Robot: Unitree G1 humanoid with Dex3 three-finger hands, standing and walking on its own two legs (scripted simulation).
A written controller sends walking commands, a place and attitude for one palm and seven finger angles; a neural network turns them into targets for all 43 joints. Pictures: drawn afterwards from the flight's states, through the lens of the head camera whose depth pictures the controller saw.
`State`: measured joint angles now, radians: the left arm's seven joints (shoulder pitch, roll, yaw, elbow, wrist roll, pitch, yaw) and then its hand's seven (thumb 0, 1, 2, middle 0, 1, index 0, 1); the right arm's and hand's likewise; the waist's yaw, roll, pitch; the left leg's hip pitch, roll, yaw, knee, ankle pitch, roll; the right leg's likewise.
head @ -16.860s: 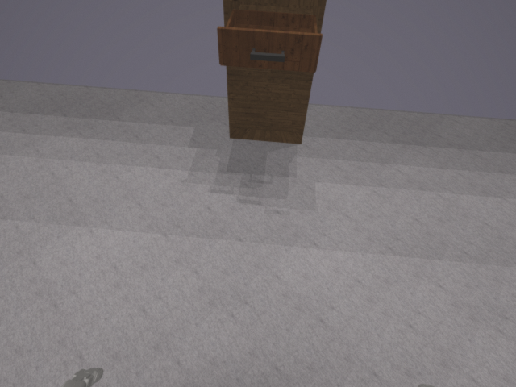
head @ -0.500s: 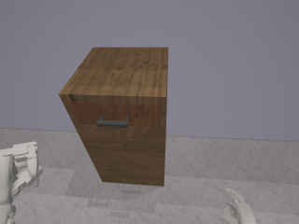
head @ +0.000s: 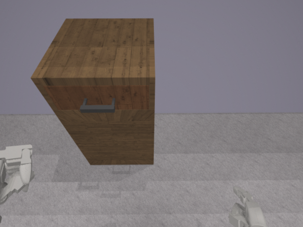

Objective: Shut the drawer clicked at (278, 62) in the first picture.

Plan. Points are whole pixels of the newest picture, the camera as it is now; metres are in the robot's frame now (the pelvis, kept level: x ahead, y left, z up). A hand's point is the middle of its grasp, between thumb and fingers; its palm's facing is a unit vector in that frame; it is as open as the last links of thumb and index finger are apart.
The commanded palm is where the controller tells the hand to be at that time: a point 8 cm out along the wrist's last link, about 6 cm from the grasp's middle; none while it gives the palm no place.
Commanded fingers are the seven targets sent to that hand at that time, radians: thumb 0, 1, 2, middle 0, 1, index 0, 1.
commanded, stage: step back with the hand held close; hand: left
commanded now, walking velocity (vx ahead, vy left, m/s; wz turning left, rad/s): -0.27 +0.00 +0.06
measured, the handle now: (98, 104) +0.55 +0.24 -0.08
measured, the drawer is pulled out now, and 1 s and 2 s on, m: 0.00 0.00 0.00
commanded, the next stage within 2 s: stop stepping back and stand still in 0.76 s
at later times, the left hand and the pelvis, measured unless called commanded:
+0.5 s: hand out of the picture +0.12 +0.28 +0.16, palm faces +0.39 -0.79 -0.48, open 3.2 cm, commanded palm +0.04 +0.32 +0.18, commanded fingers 0.00 0.90 0.90 -1.40 -1.60 -1.40 -1.60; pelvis -0.07 +0.03 -0.01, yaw +4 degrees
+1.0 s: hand out of the picture +0.01 +0.24 +0.17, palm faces +0.30 -0.77 -0.57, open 3.2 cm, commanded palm -0.03 +0.27 +0.18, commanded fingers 0.00 0.90 0.90 -1.40 -1.60 -1.40 -1.60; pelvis -0.17 -0.01 -0.01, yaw -2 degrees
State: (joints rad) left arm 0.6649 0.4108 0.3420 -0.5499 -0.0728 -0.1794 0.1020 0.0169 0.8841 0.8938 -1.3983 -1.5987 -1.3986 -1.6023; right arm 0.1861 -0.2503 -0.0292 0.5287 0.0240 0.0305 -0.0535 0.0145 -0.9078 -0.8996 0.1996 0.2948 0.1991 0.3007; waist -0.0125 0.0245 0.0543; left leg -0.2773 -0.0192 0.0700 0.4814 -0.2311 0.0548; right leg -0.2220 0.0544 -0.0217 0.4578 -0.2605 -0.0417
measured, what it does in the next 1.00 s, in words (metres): walks backwards: right foot, then left foot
